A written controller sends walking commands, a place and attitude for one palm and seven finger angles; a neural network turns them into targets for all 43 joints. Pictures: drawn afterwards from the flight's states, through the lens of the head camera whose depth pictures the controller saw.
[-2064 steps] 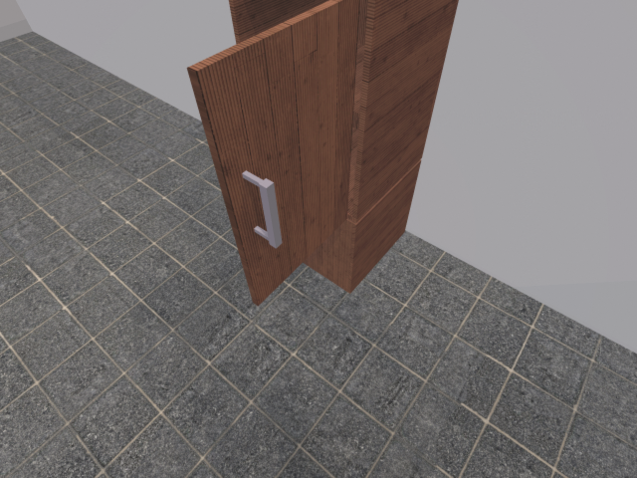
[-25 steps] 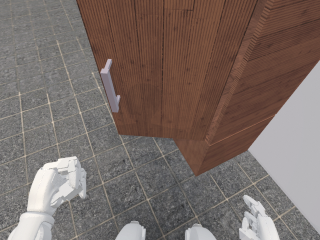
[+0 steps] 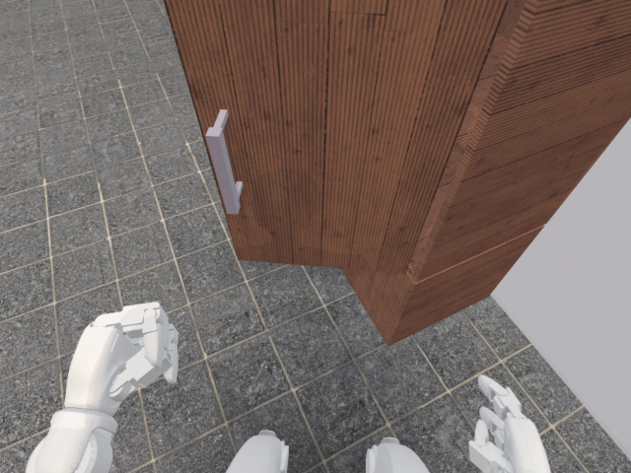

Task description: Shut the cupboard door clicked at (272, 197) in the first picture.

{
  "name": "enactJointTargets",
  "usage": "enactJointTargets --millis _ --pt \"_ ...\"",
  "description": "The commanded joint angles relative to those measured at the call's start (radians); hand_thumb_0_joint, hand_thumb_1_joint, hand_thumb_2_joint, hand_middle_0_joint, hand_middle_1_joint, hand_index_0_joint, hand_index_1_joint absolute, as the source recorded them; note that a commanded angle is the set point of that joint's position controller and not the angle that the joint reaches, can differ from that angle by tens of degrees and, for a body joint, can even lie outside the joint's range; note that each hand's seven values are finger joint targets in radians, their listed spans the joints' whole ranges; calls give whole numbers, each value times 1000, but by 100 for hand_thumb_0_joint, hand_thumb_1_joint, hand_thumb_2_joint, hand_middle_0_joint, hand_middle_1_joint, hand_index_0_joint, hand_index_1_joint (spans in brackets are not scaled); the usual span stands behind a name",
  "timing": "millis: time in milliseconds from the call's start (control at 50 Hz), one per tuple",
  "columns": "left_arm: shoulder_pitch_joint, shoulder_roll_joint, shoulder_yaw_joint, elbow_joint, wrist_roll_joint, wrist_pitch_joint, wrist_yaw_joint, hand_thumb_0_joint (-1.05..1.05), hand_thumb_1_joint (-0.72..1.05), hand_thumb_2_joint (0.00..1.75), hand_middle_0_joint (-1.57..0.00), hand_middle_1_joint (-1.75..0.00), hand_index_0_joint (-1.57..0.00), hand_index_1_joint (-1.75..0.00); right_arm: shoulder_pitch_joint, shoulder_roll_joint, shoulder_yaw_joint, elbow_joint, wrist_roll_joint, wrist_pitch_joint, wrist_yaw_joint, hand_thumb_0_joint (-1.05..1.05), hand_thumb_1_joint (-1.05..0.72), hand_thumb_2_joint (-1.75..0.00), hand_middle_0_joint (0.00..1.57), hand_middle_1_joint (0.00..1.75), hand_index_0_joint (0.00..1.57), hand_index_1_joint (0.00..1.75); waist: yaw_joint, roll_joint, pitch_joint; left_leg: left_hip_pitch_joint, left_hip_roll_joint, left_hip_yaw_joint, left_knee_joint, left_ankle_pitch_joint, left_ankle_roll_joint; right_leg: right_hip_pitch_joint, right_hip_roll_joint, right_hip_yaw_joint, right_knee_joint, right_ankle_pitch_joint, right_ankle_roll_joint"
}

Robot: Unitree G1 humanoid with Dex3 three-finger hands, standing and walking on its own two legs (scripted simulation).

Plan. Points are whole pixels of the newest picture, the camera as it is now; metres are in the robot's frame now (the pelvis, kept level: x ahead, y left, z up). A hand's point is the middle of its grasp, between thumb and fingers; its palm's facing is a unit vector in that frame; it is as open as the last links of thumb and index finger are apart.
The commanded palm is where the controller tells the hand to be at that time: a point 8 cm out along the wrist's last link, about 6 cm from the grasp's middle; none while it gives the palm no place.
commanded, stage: bring the fist close to the handle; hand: left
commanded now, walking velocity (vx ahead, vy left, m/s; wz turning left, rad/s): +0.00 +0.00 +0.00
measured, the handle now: (228, 165) +0.53 +0.18 +0.06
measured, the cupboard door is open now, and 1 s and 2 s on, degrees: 59 59 54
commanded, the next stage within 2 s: push the door shut along its arc in 1.28 s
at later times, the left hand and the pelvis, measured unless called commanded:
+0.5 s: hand (214, 273) +0.34 +0.16 +0.06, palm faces -0.06 -1.00 -0.03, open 3.1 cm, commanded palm +0.33 +0.21 +0.07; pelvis +0.00 +0.01 +0.01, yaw -1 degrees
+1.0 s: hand (237, 212) +0.43 +0.14 +0.07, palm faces -0.02 -1.00 -0.02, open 3.1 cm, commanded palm +0.40 +0.20 +0.07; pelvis +0.00 -0.01 +0.01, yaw -1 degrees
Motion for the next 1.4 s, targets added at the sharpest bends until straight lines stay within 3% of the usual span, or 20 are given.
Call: enactJointTargets --millis 0,120,220,320,380,460,520,580,640,740,860,920,960,1000,1080,1120,1180,1220,1280,1380 --pt "-290 94 19 -156 -1 -67 13 0 90 90 -130 -150 -130 -150 -35 -135 -44 -115 -2 -60 -16 0 -90 -90 20 30 20 30 -51 15 -138 53 -27 -5 -186 75 30 99 29 52 -192 4 -11" --pt "-397 110 13 -104 31 29 18 0 90 90 -130 -150 -130 -150 -24 -142 -44 -118 4 -51 -14 0 -90 -90 20 30 20 30 -29 33 -264 117 -29 -5 -227 138 30 174 22 42 -189 92 -10" --pt "-460 126 81 -60 31 34 89 0 90 90 -130 -150 -130 -150 -24 -131 -43 -102 -4 -33 -3 0 -90 -90 20 30 20 30 -7 18 -295 152 -24 -3 -245 235 19 219 23 26 -175 195 -12" --pt "-535 60 3 65 71 13 114 0 90 90 -130 -150 -130 -150 -9 -137 -46 -79 -8 -12 16 0 -90 -90 20 30 20 30 -40 -5 -217 139 -19 2 -252 222 18 174 20 21 -187 191 -10" --pt "-604 57 -14 123 88 6 107 0 90 90 -130 -150 -130 -150 7 -145 -52 -68 -8 0 21 0 -90 -90 20 30 20 30 -47 -19 -220 143 -18 2 -256 208 19 170 19 25 -194 184 -11" --pt "-738 80 11 123 82 -22 105 0 90 90 -130 -150 -130 -150 11 -145 -58 -49 -9 9 16 0 -90 -90 20 30 20 30 -48 -10 -302 177 -19 8 -245 263 20 200 16 35 -185 246 -11" --pt "-810 130 71 154 79 -49 124 0 90 90 -130 -150 -130 -150 13 -143 -58 -28 -11 16 13 0 -90 -90 20 30 20 30 -40 1 -336 182 -19 12 -239 292 18 218 16 41 -174 280 -12" --pt "-839 117 66 221 92 -68 136 0 90 90 -130 -150 -130 -150 19 -137 -58 -12 -14 24 20 0 -90 -90 20 30 20 30 -40 8 -332 181 -19 18 -239 309 16 221 16 43 -171 304 -12" --pt "-915 108 49 311 107 -59 136 0 90 90 -130 -150 -130 -150 32 -140 -60 4 -14 37 22 0 -90 -90 20 30 20 30 -61 -9 -327 157 -19 25 -234 289 20 220 15 50 -179 304 -5" --pt "-1021 151 91 456 100 -36 109 0 90 90 -130 -150 -130 -150 55 -149 -62 18 -7 57 20 0 -90 -90 20 30 20 30 -73 -46 -322 114 -22 36 -230 262 26 245 12 70 -206 305 0" --pt "-1264 182 111 554 101 -91 103 0 90 90 -130 -150 -130 -150 79 -145 -62 56 -12 58 16 0 -90 -90 20 30 20 30 -100 -28 -367 101 -22 33 -198 258 29 224 12 84 -188 313 3" --pt "-1166 208 145 600 113 -110 100 0 90 90 -130 -150 -130 -150 92 -150 -67 46 -14 64 26 0 -90 -90 20 30 20 30 -61 -3 -420 115 -24 39 -204 299 26 254 14 81 -172 353 -6" --pt "-1146 183 127 610 116 -108 93 0 90 90 -130 -150 -130 -150 103 -149 -71 44 -14 69 36 0 -90 -90 20 30 20 30 -58 -5 -436 119 -24 44 -208 321 26 267 14 80 -172 382 -4" --pt "-1076 218 164 634 114 -93 91 0 90 90 -130 -150 -130 -150 115 -156 -72 31 -13 79 40 0 -90 -90 20 30 20 30 -44 -20 -426 97 -27 49 -215 326 28 295 18 80 -178 391 -5" --pt "-1177 228 168 652 107 -78 98 0 90 90 -130 -150 -130 -150 112 -157 -69 29 -7 99 34 0 -90 -90 20 30 20 30 -81 -107 -326 29 -28 60 -227 212 36 279 11 103 -234 276 12" --pt "-1241 279 208 606 104 -112 106 0 90 90 -130 -150 -130 -150 104 -156 -68 31 -9 97 24 0 -90 -90 20 30 20 30 -78 -89 -359 30 -30 62 -219 200 40 296 7 123 -238 251 12" --pt "-1258 251 179 549 108 -169 101 0 90 90 -130 -150 -130 -150 100 -146 -68 38 -15 88 26 0 -90 -90 20 30 20 30 -68 -2 -417 84 -30 61 -217 238 36 297 11 114 -208 305 2" --pt "-1247 260 179 577 113 -185 93 0 90 90 -130 -150 -130 -150 107 -150 -71 55 -17 84 24 0 -90 -90 20 30 20 30 -77 -4 -431 99 -24 56 -208 251 36 275 15 107 -197 320 3" --pt "-1236 207 125 679 122 -157 68 0 90 90 -130 -150 -130 -150 114 -155 -71 68 -13 88 28 0 -90 -90 20 30 20 30 -100 -10 -346 83 -22 49 -221 204 33 213 16 93 -211 263 3" --pt "-1260 168 98 720 103 -92 51 0 90 90 -130 -150 -130 -150 117 -167 -72 53 -6 95 28 0 -90 -90 20 30 20 30 -101 -17 -337 110 -21 35 -237 193 31 173 18 70 -220 227 -1"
